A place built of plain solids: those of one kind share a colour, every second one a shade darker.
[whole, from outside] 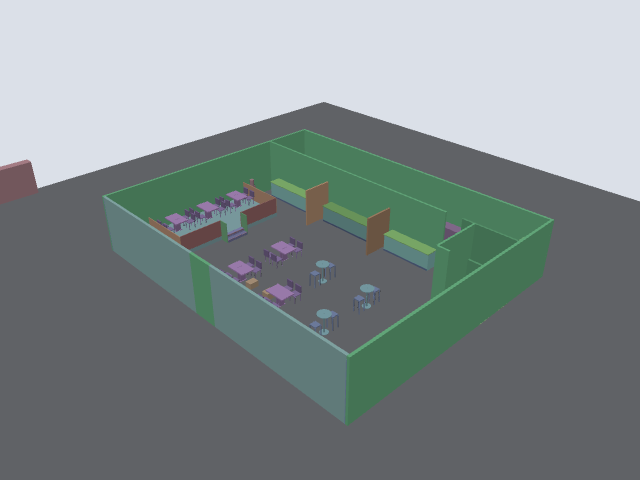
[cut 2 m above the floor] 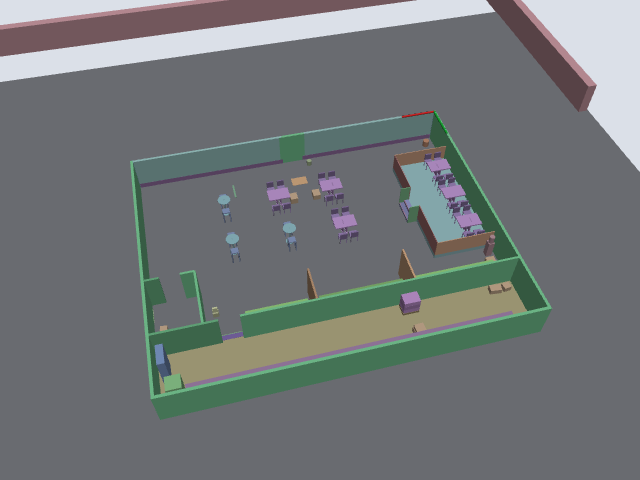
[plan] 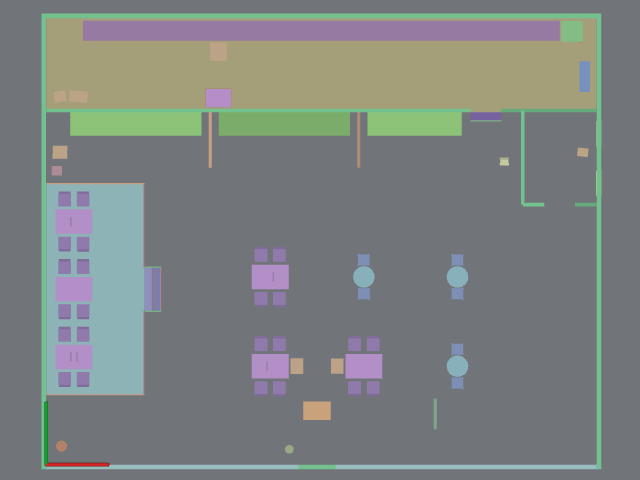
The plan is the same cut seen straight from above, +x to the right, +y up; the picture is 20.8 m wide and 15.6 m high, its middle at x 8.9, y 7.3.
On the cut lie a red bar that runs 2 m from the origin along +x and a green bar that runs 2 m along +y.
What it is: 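A food court's seating hall of the 2010s to 2020s; 17.9 x 14.5 m, ceiling 3.4 m, a street door 0.95 x 2.1 m in the glazed front; tables 0.75 m, chairs 0.45 m, bar tops 1.06 m, a counter 1.0 m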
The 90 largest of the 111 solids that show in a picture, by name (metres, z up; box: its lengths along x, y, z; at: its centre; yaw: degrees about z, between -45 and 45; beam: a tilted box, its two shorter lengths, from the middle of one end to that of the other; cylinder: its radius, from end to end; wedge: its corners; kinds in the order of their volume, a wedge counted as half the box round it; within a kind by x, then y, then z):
{
 "street_hedge_1": {"box": [0.6, 16.6, 2.25], "at": [-10.65, -8.3, 1.07]},
 "street_hedge_2": {"box": [39.8, 0.6, 2.25], "at": [8.95, -16.3, 1.07]},
 "wall_1": {"box": [0.15, 14.81, 3.42], "at": [-0.07, 7.25, 1.66]},
 "wall_2": {"box": [13.79, 0.12, 3.42], "at": [6.89, 11.51, 1.66]},
 "wall_3": {"box": [1.5, 0.15, 3.42], "at": [8.8, -0.07, 1.66]},
 "wall_4": {"box": [18.19, 0.15, 3.42], "at": [8.95, 14.59, 1.66]},
 "wall_5": {"box": [0.12, 3.06, 3.42], "at": [15.49, 9.98, 1.66]},
 "wall_6": {"box": [0.7, 0.12, 3.42], "at": [15.84, 8.45, 1.66]},
 "wall_7": {"box": [3.1, 0.12, 3.42], "at": [16.34, 11.51, 1.66]},
 "wall_8": {"box": [0.7, 0.12, 3.42], "at": [17.54, 8.45, 1.66]},
 "wall_9": {"box": [0.15, 8.75, 3.42], "at": [17.96, 4.22, 1.66]},
 "wall_10": {"box": [0.15, 3.3, 3.42], "at": [17.96, 9.95, 1.66]},
 "wall_11": {"box": [0.15, 3.36, 3.42], "at": [17.96, 12.98, 1.66]},
 "back_worktop_1": {"box": [15.49, 0.65, 0.95], "at": [8.95, 14.1, 0.55]},
 "zone_back_1": {"box": [17.89, 3.06, 0.17], "at": [8.95, 12.98, 0.04]},
 "window_wall_1": {"box": [8.2, 0.15, 3.42], "at": [4.1, -0.07, 1.66]},
 "window_wall_2": {"box": [8.49, 0.15, 3.42], "at": [13.65, -0.07, 1.66]},
 "counter_1": {"box": [4.23, 0.7, 1.05], "at": [2.92, 11.1, 0.47]},
 "counter_2": {"box": [4.23, 0.7, 1.05], "at": [7.75, 11.1, 0.47]},
 "counter_3": {"box": [3.03, 0.7, 1.05], "at": [11.97, 11.1, 0.47]},
 "dais_1": {"box": [3.2, 6.9, 0.35], "at": [1.6, 5.7, 0.12]},
 "back_fridge_1": {"box": [0.7, 0.68, 1.9], "at": [17.09, 14.08, 1.02]},
 "kiosk_wall_1": {"box": [0.1, 1.8, 2.35], "at": [5.33, 10.55, 1.12]},
 "kiosk_wall_2": {"box": [0.1, 1.8, 2.35], "at": [10.16, 10.55, 1.12]},
 "shelf_1": {"box": [0.35, 1.0, 1.95], "at": [17.5, 12.61, 1.04]},
 "box_cardboard_1": {"box": [0.48, 0.42, 0.3], "at": [0.45, 10.15, 0.1], "yaw": -0.5},
 "box_cardboard_2": {"box": [0.38, 0.35, 0.34], "at": [0.45, 11.96, 0.24], "yaw": 7.8},
 "box_cardboard_3": {"box": [0.59, 0.37, 0.34], "at": [1.05, 11.96, 0.24], "yaw": -5.8},
 "box_cardboard_4": {"box": [0.55, 0.6, 0.38], "at": [5.6, 13.42, 0.26]},
 "box_cardboard_5": {"box": [0.47, 0.54, 0.22], "at": [5.62, 13.43, 0.56], "yaw": 2.9},
 "box_cardboard_6": {"box": [0.41, 0.51, 0.38], "at": [8.15, 3.2, 0.14]},
 "box_cardboard_7": {"box": [0.42, 0.5, 0.42], "at": [9.46, 3.2, 0.16]},
 "box_cardboard_8": {"box": [0.35, 0.28, 0.31], "at": [17.44, 10.15, 0.1], "yaw": -6.5},
 "meeting_table_1": {"box": [1.2, 0.8, 0.07], "at": [0.9, 3.5, 1.01]},
 "meeting_table_2": {"box": [1.2, 0.8, 0.07], "at": [0.9, 5.7, 1.01]},
 "meeting_table_3": {"box": [1.2, 0.8, 0.07], "at": [0.9, 7.9, 1.01]},
 "meeting_table_4": {"box": [1.2, 0.8, 0.07], "at": [7.28, 3.2, 0.71]},
 "meeting_table_5": {"box": [1.2, 0.8, 0.07], "at": [7.28, 6.1, 0.71]},
 "meeting_table_6": {"box": [1.2, 0.8, 0.07], "at": [10.32, 3.2, 0.71]},
 "crate_1": {"box": [0.82, 0.6, 0.27], "at": [5.6, 11.91, 0.4]},
 "crate_2": {"box": [0.82, 0.6, 0.27], "at": [5.6, 11.91, 0.67]},
 "crate_3": {"box": [0.82, 0.6, 0.27], "at": [5.6, 11.91, 0.94]},
 "counter_top_1": {"box": [4.27, 0.78, 0.04], "at": [2.92, 11.08, 1.02]},
 "counter_top_2": {"box": [4.27, 0.78, 0.04], "at": [7.75, 11.08, 1.02]},
 "counter_top_3": {"box": [3.07, 0.78, 0.04], "at": [11.97, 11.08, 1.02]},
 "stallriser_1": {"box": [8.2, 0.05, 0.35], "at": [4.1, -0.02, 0.12]},
 "stallriser_2": {"box": [8.49, 0.05, 0.35], "at": [13.65, -0.02, 0.12]},
 "dais_rail_end_1": {"box": [3.2, 0.04, 1.0], "at": [1.6, 2.27, 0.75]},
 "dais_rail_end_2": {"box": [3.2, 0.04, 1.0], "at": [1.6, 9.13, 0.75]},
 "dais_rail_front_1": {"box": [0.04, 2.75, 1.0], "at": [3.18, 3.62, 0.75]},
 "dais_rail_front_2": {"box": [0.04, 2.75, 1.0], "at": [3.18, 7.78, 0.75]},
 "dais_steps_1": {"box": [0.27, 1.4, 0.35], "at": [3.33, 5.7, 0.12]},
 "dais_steps_2": {"box": [0.27, 1.4, 0.2], "at": [3.6, 5.7, 0.05]},
 "side_chair_1": {"box": [0.38, 0.08, 0.38], "at": [0.6, 6.96, 0.95]},
 "side_chair_2": {"box": [0.38, 0.08, 0.38], "at": [1.2, 6.96, 0.95]},
 "side_chair_3": {"box": [0.42, 0.42, 0.04], "at": [6.98, 2.5, 0.43]},
 "side_chair_4": {"box": [0.42, 0.42, 0.04], "at": [6.98, 3.9, 0.43]},
 "side_chair_5": {"box": [0.38, 0.08, 0.38], "at": [6.98, 4.14, 0.65]},
 "side_chair_6": {"box": [0.42, 0.42, 0.04], "at": [6.98, 5.4, 0.43]},
 "side_chair_7": {"box": [0.38, 0.08, 0.38], "at": [6.98, 7.04, 0.65]},
 "side_chair_8": {"box": [0.42, 0.42, 0.04], "at": [7.58, 2.5, 0.43]},
 "side_chair_9": {"box": [0.42, 0.42, 0.04], "at": [7.58, 3.9, 0.43]},
 "side_chair_10": {"box": [0.38, 0.08, 0.38], "at": [7.58, 4.14, 0.65]},
 "side_chair_11": {"box": [0.38, 0.08, 0.38], "at": [7.58, 5.16, 0.65]},
 "side_chair_12": {"box": [0.42, 0.42, 0.04], "at": [7.58, 5.4, 0.43]},
 "side_chair_13": {"box": [0.38, 0.08, 0.38], "at": [7.58, 7.04, 0.65]},
 "side_chair_14": {"box": [0.38, 0.08, 0.38], "at": [10.03, 4.14, 0.65]},
 "side_chair_15": {"box": [0.38, 0.08, 0.38], "at": [10.62, 4.14, 0.65]},
 "water_cooler_1": {"box": [0.33, 0.31, 1.03], "at": [0.35, 9.55, 0.47]},
 "water_cooler_2": {"cylinder": 0.14, "from": [0.35, 9.55, 0.98], "to": [0.35, 9.55, 1.4]},
 "dais_cheek_1": {"box": [0.54, 0.04, 1.3], "at": [3.47, 4.98, 0.6]},
 "dais_cheek_2": {"box": [0.54, 0.04, 1.3], "at": [3.47, 6.42, 0.6]},
 "back_step_1": {"box": [1.0, 0.3, 0.17], "at": [14.29, 11.3, 0.04]},
 "bar_stool_1": {"box": [0.38, 0.36, 0.06], "at": [10.32, 5.55, 0.73]},
 "bar_stool_2": {"box": [0.38, 0.36, 0.06], "at": [10.32, 6.65, 0.73]},
 "bar_stool_3": {"box": [0.38, 0.36, 0.06], "at": [13.37, 2.65, 0.73]},
 "bar_stool_4": {"box": [0.38, 0.36, 0.06], "at": [13.37, 3.75, 0.73]},
 "bar_stool_5": {"box": [0.38, 0.36, 0.06], "at": [13.37, 5.55, 0.73]},
 "bar_stool_6": {"box": [0.38, 0.36, 0.06], "at": [13.37, 6.65, 0.73]},
 "plant_pot_1": {"cylinder": 0.18, "from": [0.5, 0.6, 0.0], "to": [0.5, 0.6, 0.38]},
 "door_mat_1": {"box": [0.9, 0.6, 0.07], "at": [8.8, 1.75, -0.02]},
 "bar_table_1": {"cylinder": 0.35, "from": [10.32, 6.1, 1.03], "to": [10.32, 6.1, 1.06]},
 "bar_table_2": {"cylinder": 0.35, "from": [13.37, 3.2, 1.03], "to": [13.37, 3.2, 1.06]},
 "bar_table_3": {"cylinder": 0.35, "from": [13.37, 6.1, 1.03], "to": [13.37, 6.1, 1.06]},
 "front_corner_1": {"box": [0.04, 0.17, 3.27], "at": [17.89, -0.07, 1.58]},
 "bin_waste_1": {"cylinder": 0.14, "from": [7.9, 0.5, 0.0], "to": [7.9, 0.5, 0.31]},
 "counter_kick_1": {"box": [4.23, 0.012, 0.15], "at": [2.92, 10.74, 0.03]},
 "counter_kick_2": {"box": [4.23, 0.012, 0.15], "at": [7.75, 10.74, 0.03]},
 "toilet_sill_1": {"box": [0.18, 0.82, 0.07], "at": [17.96, 10.75, -0.01]},
 "cable_protector_1": {"box": [0.1, 1.0, 0.07], "at": [12.65, 1.65, -0.01]}
}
